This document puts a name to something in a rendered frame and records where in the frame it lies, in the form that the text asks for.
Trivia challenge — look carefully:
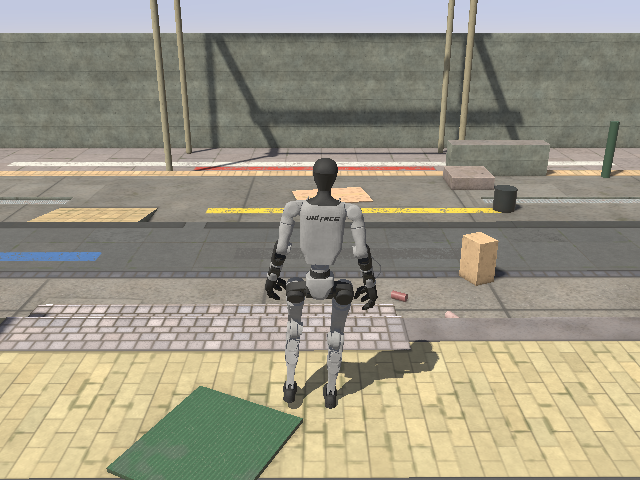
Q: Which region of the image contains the humanoid robot torso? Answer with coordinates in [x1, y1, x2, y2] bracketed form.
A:
[299, 196, 346, 300]

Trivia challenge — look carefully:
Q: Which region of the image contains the right robot forearm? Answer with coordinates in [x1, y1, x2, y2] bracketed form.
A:
[358, 244, 376, 288]

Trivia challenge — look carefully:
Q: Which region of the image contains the robot left hand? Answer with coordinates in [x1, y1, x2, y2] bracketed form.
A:
[265, 277, 286, 300]

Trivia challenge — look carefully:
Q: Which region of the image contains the robot right foot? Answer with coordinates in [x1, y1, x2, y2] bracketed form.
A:
[323, 383, 337, 409]

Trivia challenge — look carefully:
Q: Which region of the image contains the robot right upper arm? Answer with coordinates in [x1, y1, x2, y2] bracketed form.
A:
[344, 202, 368, 259]

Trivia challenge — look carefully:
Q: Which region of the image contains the robot left upper arm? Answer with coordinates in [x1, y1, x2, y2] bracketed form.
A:
[276, 200, 303, 256]

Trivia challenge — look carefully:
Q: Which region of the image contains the left robot forearm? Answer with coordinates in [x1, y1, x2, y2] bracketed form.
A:
[267, 240, 286, 281]

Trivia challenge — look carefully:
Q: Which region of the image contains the robot right hand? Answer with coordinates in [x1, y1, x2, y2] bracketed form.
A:
[354, 284, 378, 310]

